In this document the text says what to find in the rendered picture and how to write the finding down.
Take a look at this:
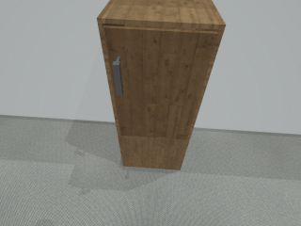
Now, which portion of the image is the cupboard door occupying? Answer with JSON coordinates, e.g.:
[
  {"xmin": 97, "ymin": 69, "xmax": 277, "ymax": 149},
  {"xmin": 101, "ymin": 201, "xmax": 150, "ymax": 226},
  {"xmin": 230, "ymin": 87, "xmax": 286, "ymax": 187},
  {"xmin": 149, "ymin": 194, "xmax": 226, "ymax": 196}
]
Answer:
[{"xmin": 103, "ymin": 25, "xmax": 218, "ymax": 140}]

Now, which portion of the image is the handle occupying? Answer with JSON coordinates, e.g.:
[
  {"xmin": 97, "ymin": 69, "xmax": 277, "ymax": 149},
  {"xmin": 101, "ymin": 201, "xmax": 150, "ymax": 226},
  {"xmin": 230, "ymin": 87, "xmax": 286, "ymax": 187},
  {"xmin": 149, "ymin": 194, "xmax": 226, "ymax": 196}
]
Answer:
[{"xmin": 112, "ymin": 56, "xmax": 123, "ymax": 96}]

